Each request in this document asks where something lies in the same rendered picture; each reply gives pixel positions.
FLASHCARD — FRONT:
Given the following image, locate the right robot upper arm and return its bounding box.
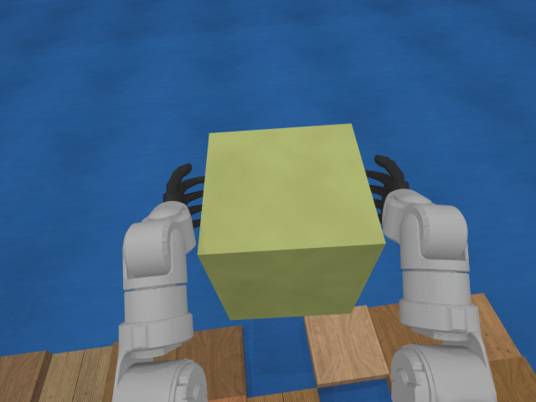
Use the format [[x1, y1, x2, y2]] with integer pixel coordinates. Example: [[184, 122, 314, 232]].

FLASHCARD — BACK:
[[391, 344, 496, 402]]

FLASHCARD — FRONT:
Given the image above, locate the carton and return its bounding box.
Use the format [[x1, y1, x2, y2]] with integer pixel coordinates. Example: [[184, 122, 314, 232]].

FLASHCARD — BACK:
[[198, 123, 386, 320]]

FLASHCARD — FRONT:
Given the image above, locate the left robot upper arm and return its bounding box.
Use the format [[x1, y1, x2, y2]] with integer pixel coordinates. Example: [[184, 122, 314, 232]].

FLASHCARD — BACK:
[[113, 358, 208, 402]]

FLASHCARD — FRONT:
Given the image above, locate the left robot hand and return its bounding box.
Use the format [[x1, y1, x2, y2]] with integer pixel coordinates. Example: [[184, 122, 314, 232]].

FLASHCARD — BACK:
[[163, 163, 205, 228]]

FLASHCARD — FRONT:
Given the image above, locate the robot right forearm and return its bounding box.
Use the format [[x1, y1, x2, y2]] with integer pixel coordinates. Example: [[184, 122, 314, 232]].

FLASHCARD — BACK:
[[382, 188, 497, 402]]

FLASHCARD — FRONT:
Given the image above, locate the right robot hand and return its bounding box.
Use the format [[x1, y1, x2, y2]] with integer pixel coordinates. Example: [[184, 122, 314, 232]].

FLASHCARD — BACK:
[[365, 155, 409, 224]]

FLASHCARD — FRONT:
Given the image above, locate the robot left forearm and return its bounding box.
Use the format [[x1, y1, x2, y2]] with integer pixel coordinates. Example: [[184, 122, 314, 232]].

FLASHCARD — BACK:
[[111, 201, 196, 402]]

